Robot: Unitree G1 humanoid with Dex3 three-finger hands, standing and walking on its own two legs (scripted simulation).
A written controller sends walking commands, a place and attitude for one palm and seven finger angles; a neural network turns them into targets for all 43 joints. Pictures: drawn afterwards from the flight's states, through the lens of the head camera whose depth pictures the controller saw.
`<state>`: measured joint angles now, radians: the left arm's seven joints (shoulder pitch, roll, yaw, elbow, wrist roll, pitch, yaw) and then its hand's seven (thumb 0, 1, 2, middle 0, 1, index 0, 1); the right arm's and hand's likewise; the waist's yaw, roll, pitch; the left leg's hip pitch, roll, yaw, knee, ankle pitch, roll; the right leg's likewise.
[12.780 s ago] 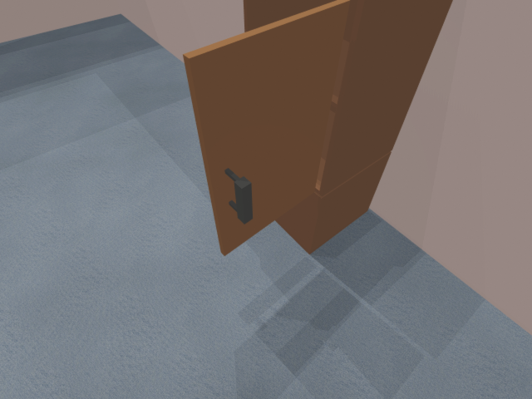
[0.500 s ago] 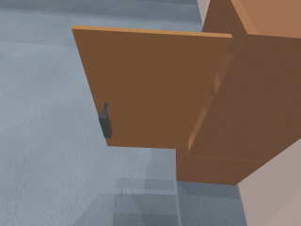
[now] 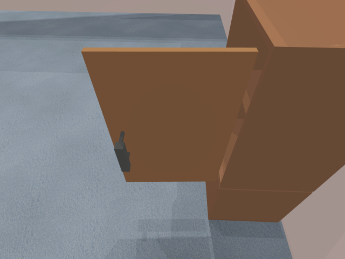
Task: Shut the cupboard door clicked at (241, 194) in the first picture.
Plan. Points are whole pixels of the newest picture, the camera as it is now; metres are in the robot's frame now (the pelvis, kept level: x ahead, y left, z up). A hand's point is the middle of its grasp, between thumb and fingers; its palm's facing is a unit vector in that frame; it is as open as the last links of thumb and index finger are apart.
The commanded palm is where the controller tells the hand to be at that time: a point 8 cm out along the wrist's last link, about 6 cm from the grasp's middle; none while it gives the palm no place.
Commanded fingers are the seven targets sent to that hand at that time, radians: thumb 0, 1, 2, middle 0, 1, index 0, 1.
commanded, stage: come to a stop and stand still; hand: left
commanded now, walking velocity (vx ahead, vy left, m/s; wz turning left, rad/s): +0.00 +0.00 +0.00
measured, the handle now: (124, 151) +0.44 +0.18 -0.07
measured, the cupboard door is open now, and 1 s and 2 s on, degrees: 93 93 93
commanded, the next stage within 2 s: look again from close up in 0.48 s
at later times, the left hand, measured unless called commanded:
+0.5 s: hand out of the picture +0.03 +0.19 -0.17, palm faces +0.01 -0.98 -0.19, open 7.4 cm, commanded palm none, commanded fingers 0.00 0.90 0.90 -0.20 -0.30 -0.20 -0.30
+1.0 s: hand out of the picture +0.03 +0.20 -0.17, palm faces +0.00 -0.98 -0.20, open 7.4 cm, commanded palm none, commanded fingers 0.00 0.90 0.90 -0.20 -0.30 -0.20 -0.30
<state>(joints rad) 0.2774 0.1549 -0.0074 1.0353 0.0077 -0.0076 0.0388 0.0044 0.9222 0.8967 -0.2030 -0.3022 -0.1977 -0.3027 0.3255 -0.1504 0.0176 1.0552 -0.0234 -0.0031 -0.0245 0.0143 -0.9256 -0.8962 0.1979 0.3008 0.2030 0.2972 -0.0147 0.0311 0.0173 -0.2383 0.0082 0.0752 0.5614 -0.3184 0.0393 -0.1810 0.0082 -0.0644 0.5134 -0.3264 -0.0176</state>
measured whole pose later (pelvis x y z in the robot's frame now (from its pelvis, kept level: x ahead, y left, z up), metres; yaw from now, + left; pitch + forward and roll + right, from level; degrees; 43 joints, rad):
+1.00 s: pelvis +0.03 +0.02 +0.01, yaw -1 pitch +0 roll +0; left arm 0.26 0.17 -0.01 1.10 0.01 0.00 0.04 0.00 0.91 0.90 -0.20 -0.30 -0.20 -0.30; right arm 0.24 -0.16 0.03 1.13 -0.01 -0.02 -0.03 0.00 -0.91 -0.90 0.20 0.30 0.20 0.30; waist 0.01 -0.02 0.06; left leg -0.12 -0.05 0.11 0.41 -0.29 0.07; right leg -0.10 -0.04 -0.03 0.44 -0.32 0.02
